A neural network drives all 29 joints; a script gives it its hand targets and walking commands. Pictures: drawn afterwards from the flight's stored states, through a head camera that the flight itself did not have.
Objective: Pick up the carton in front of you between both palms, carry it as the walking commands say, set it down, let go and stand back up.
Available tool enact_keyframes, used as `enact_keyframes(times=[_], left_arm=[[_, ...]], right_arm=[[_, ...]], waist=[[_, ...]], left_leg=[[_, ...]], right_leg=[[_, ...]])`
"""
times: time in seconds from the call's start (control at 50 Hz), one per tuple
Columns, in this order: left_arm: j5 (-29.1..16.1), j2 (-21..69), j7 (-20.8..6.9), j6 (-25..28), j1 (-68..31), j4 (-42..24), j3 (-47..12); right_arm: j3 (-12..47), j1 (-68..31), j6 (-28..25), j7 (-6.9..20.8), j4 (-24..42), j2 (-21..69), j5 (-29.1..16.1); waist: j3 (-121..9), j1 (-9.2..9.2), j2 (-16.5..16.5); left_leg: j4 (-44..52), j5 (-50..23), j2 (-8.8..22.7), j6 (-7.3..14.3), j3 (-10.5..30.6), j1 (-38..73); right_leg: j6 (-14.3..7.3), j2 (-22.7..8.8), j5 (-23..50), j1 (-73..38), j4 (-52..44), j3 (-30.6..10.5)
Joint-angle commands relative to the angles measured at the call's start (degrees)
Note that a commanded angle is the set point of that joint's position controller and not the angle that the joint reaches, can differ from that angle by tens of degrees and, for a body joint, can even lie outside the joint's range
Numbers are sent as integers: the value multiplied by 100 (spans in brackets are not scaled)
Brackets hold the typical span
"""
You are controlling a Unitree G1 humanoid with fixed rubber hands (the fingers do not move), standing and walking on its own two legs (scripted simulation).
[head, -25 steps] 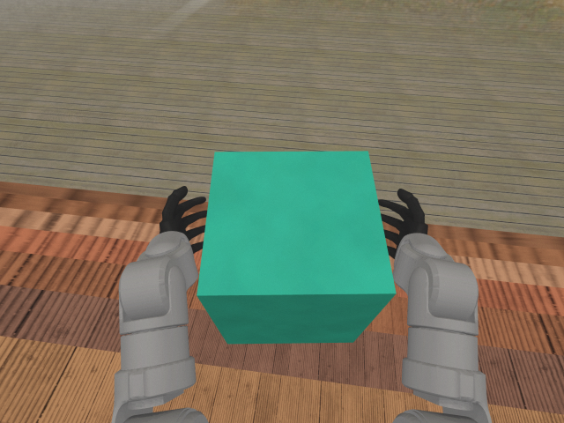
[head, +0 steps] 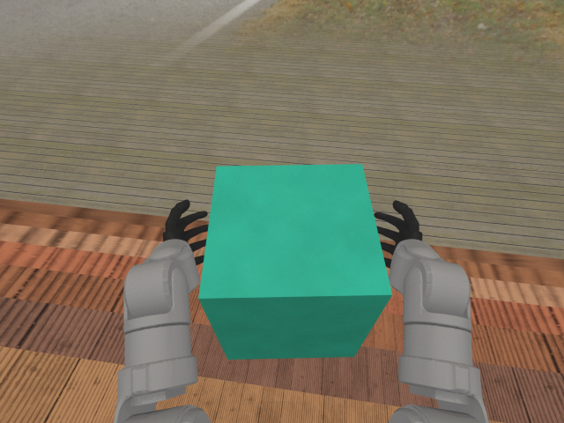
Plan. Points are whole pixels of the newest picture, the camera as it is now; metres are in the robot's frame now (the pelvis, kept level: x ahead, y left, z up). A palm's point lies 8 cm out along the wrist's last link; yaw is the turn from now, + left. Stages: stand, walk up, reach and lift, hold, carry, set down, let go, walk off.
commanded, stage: carry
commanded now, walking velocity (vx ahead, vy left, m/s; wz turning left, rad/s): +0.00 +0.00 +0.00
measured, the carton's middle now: (290, 268) +0.35 +0.01 +0.04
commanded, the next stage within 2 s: none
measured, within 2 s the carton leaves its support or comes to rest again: neither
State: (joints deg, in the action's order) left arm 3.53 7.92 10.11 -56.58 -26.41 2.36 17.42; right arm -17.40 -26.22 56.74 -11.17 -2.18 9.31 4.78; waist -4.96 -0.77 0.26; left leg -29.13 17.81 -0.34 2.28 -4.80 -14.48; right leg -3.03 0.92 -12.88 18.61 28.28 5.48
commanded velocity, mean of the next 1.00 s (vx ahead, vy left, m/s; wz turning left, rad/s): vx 0.00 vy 0.00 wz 0.00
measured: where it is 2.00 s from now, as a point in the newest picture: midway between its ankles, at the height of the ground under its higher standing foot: outside the picture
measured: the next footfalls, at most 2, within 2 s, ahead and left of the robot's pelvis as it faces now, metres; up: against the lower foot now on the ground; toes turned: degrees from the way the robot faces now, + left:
none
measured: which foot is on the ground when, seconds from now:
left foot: down 0.00-1.00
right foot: down 0.00-1.00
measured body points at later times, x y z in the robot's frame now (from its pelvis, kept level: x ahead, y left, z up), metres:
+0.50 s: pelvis -0.01 +0.01 +0.00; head -0.03 +0.02 +0.45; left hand +0.33 +0.17 +0.11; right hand +0.33 -0.14 +0.11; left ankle -0.03 +0.09 -0.74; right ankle +0.02 -0.09 -0.74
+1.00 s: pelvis -0.01 +0.03 +0.00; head -0.03 +0.03 +0.45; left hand +0.33 +0.19 +0.11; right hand +0.33 -0.13 +0.11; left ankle -0.03 +0.09 -0.74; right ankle +0.02 -0.09 -0.74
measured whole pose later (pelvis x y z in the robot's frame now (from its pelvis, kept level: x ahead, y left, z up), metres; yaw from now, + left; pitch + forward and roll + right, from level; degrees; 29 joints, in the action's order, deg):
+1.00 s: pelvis -0.01 +0.03 +0.00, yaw +0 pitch +3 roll -1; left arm 4.3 7.7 10.7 -57.5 -28.0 3.5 17.8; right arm -17.8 -28.1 57.5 -11.1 -3.9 8.6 4.7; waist -5.7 0.2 0.0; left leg -27.8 16.0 -2.1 4.5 -5.8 -14.7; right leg -0.6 -1.3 -10.7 18.7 26.9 5.0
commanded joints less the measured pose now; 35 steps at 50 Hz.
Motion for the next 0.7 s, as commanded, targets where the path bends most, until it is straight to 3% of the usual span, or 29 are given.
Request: enact_keyframes(times=[0.0, 0.06, 0.24, 0.68], left_arm=[[-814, 4238, 53, 74, -3280, -236, -3371], [-780, 4229, 62, 44, -3257, -224, -3336], [-726, 4270, 82, -9, -3443, -68, -3195], [-823, 4347, 55, -18, -3503, -182, -3291]], right_arm=[[3266, -3410, -139, -46, 237, 4054, -786], [3210, -3336, -98, -26, 130, 4099, -775], [3173, -3602, -44, -10, -8, 4197, -790], [3212, -3599, -35, 7, 144, 4222, -836]], waist=[[-1968, 59, -10], [-1981, 46, -133], [-1692, 70, -32], [-2013, 93, -106]], left_leg=[[506, -949, 783, 114, 653, 328], [531, -1051, 755, 93, 645, 315], [675, -933, 777, 95, 674, 161], [438, -2089, 830, 140, 672, 456]], right_leg=[[-147, -895, 1176, -1036, -474, -897], [-144, -880, 1210, -1087, -486, -855], [-120, -874, 1064, -975, -591, -826], [-71, -870, 1523, -1001, -213, -684]])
